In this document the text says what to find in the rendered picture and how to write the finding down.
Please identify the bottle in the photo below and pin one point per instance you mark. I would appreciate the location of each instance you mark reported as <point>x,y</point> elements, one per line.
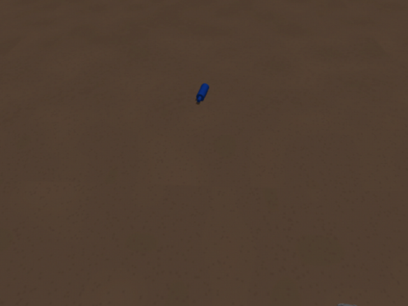
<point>202,92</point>

